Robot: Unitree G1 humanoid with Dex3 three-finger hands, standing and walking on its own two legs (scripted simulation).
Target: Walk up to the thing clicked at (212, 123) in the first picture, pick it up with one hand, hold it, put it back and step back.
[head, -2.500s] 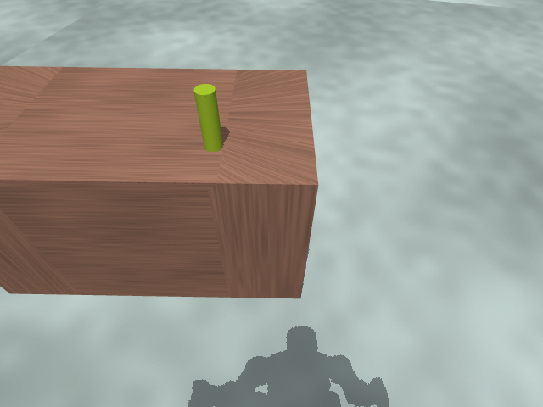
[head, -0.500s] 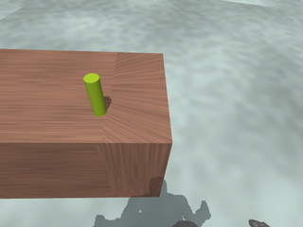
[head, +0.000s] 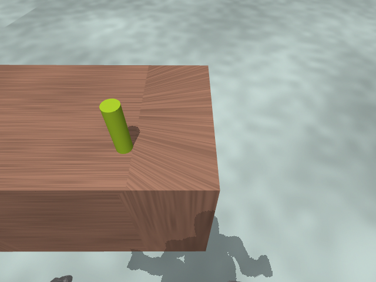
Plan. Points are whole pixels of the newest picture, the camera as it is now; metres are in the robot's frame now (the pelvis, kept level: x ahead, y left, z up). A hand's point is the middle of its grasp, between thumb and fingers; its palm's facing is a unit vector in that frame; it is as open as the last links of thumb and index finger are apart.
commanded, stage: walk up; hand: left
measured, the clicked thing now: (118, 128) +0.52 +0.21 -0.02
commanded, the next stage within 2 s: stand in 1.04 s
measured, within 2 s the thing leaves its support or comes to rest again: neither
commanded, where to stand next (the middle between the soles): +0.06 +0.00 m, yaw +0 degrees
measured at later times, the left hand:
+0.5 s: hand out of the picture +0.09 +0.26 -0.13, palm faces +0.02 -0.94 -0.34, open 7.4 cm
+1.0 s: hand out of the picture +0.10 +0.25 -0.13, palm faces +0.02 -0.94 -0.33, open 7.4 cm
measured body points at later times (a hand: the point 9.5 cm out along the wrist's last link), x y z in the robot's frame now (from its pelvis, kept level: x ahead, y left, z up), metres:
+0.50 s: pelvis +0.02 +0.00 +0.02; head +0.03 +0.00 +0.47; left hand +0.09 +0.31 -0.11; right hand +0.13 -0.30 -0.11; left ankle -0.01 +0.13 -0.72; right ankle +0.06 -0.14 -0.72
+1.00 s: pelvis +0.01 +0.00 +0.02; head +0.03 -0.01 +0.47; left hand +0.10 +0.30 -0.10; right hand +0.09 -0.30 -0.11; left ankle -0.01 +0.13 -0.72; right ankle +0.06 -0.14 -0.72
